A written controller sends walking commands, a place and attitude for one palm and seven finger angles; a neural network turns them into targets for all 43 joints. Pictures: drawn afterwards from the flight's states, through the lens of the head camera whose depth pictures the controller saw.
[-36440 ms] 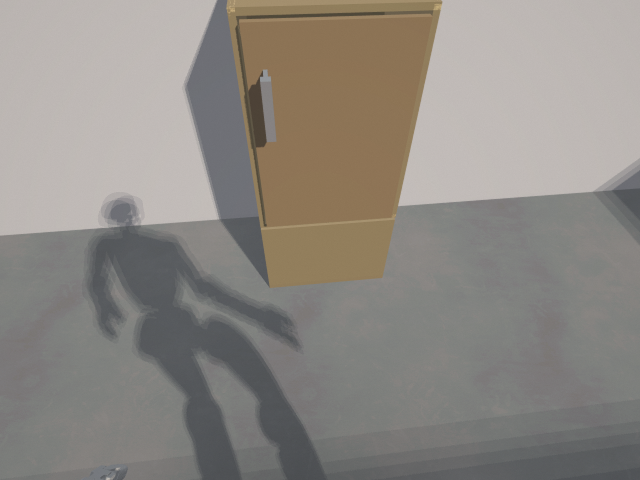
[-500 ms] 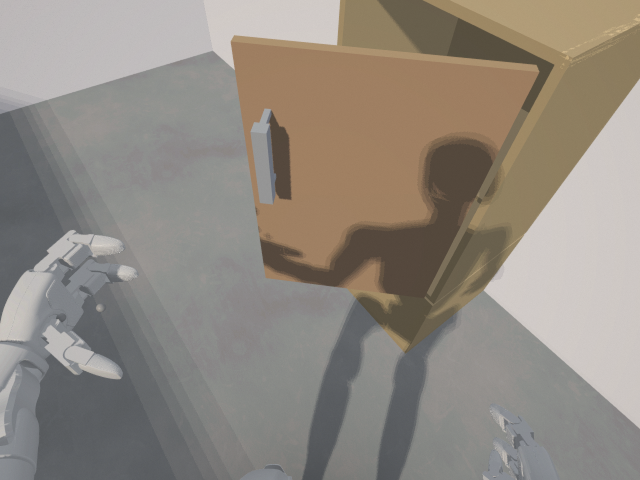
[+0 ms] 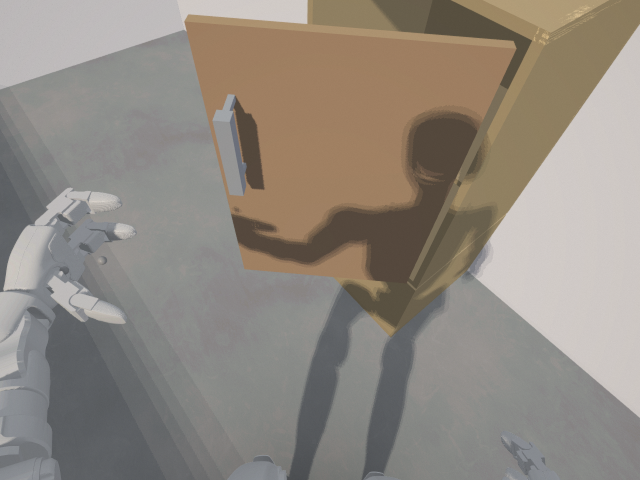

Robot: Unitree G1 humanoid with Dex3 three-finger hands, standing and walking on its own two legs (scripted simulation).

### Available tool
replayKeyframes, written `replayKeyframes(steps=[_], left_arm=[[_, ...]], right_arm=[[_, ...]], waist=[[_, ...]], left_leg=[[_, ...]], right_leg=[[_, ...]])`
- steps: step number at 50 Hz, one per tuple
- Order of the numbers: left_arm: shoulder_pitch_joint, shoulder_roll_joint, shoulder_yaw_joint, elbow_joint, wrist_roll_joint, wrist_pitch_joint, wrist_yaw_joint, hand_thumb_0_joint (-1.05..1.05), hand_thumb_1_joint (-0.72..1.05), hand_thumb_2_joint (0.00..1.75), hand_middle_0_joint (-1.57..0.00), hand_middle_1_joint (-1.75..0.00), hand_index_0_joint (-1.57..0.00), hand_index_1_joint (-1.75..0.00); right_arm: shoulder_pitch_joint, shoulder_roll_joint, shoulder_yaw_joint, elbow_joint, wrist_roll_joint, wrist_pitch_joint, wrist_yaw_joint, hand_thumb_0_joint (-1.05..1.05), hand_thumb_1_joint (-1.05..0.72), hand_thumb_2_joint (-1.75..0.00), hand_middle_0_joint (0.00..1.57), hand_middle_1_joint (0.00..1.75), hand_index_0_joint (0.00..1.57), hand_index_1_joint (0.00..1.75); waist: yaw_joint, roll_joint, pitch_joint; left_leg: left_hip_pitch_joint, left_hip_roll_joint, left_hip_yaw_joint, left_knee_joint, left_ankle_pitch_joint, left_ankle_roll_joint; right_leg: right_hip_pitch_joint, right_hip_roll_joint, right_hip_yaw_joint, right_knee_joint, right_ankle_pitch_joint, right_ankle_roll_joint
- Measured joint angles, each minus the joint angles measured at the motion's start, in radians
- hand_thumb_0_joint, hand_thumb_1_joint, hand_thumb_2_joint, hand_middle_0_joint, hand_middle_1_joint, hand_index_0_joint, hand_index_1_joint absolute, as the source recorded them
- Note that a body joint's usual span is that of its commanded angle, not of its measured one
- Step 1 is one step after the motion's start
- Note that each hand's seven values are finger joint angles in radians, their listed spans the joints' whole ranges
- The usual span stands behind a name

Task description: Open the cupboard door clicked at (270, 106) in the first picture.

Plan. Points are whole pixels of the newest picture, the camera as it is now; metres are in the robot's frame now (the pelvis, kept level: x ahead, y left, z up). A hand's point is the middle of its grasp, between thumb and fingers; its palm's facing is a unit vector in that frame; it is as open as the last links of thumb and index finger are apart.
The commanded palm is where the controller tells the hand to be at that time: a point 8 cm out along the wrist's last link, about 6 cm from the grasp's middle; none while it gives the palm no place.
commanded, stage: move the hooked fingers beside the handle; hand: left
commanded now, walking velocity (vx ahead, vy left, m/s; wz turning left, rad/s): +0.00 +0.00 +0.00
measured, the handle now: (234, 147) +0.57 +0.15 +0.06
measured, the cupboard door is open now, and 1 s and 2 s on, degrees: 46 46 46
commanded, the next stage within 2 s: slide the fingers in behind the handle in 1.90 s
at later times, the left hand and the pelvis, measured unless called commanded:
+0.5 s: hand (132, 216) +0.42 +0.25 +0.07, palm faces -0.06 -1.00 +0.00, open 14.0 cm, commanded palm +0.41 +0.30 +0.07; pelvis +0.01 +0.01 -0.01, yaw -1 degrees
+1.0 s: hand (166, 172) +0.50 +0.23 +0.06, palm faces -0.06 -1.00 +0.01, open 14.0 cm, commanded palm +0.49 +0.27 +0.06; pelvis +0.00 +0.02 -0.02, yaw -2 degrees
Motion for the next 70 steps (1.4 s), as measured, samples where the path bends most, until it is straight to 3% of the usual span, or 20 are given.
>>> replayKeyframes(steps=[14, 20, 36, 56, 63, 70], left_arm=[[-0.137, 0.037, 0.024, 0.138, 0.037, -0.030, 0.007, -0.01, -0.50, 0.30, -0.30, -1.20, -0.30, -1.20], [-0.180, 0.030, 0.011, 0.172, 0.041, -0.041, 0.017, -0.01, -0.50, 0.30, -0.30, -1.20, -0.30, -1.20], [-0.396, 0.041, -0.026, 0.339, 0.114, -0.079, 0.097, -0.01, -0.50, 0.30, -0.29, -1.20, -0.30, -1.20], [-0.622, 0.146, 0.004, 0.519, 0.193, -0.070, 0.165, -0.01, -0.50, 0.30, -0.30, -1.20, -0.30, -1.20], [-0.607, 0.155, 0.031, 0.498, 0.202, -0.060, 0.170, -0.01, -0.50, 0.30, -0.29, -1.20, -0.30, -1.20], [-0.519, 0.118, 0.046, 0.420, 0.186, -0.066, 0.168, -0.01, -0.50, 0.30, -0.30, -1.20, -0.30, -1.20]], right_arm=[[0.032, 0.004, -0.010, 0.012, -0.004, 0.060, 0.014, 0.01, -0.90, -0.90, 0.20, 0.30, 0.20, 0.30], [0.039, 0.005, -0.012, 0.010, -0.004, 0.085, 0.021, 0.01, -0.90, -0.90, 0.20, 0.30, 0.20, 0.30], [0.037, 0.012, -0.002, 0.027, -0.022, 0.142, 0.033, 0.00, -0.90, -0.90, 0.20, 0.30, 0.20, 0.30], [0.116, 0.004, 0.005, 0.042, -0.043, 0.202, 0.047, 0.00, -0.90, -0.90, 0.20, 0.30, 0.20, 0.30], [0.141, 0.009, 0.000, 0.027, -0.050, 0.223, 0.058, 0.00, -0.90, -0.90, 0.20, 0.30, 0.20, 0.30], [0.144, 0.022, -0.002, 0.014, -0.046, 0.237, 0.065, 0.00, -0.90, -0.90, 0.20, 0.30, 0.20, 0.30]], waist=[[-0.034, -0.004, -0.012], [-0.034, -0.002, -0.019], [-0.064, -0.002, -0.018], [-0.146, 0.008, -0.016], [-0.155, 0.011, -0.022], [-0.137, 0.009, -0.026]], left_leg=[[-0.047, 0.010, 0.008, 0.019, -0.015, 0.000], [-0.057, 0.008, 0.011, 0.023, -0.019, 0.005], [-0.135, 0.004, 0.007, 0.071, -0.027, 0.017], [-0.253, 0.024, 0.009, 0.129, -0.046, 0.022], [-0.261, 0.033, 0.020, 0.127, -0.054, 0.022], [-0.227, 0.035, 0.024, 0.108, -0.059, 0.019]], right_leg=[[-0.049, 0.008, 0.009, 0.013, -0.007, 0.000], [-0.059, 0.007, 0.013, 0.015, -0.009, 0.005], [-0.130, 0.000, 0.007, 0.056, -0.014, 0.016], [-0.243, 0.016, 0.010, 0.095, -0.018, 0.018], [-0.257, 0.025, 0.024, 0.091, -0.019, 0.019], [-0.224, 0.029, 0.030, 0.069, -0.020, 0.018]])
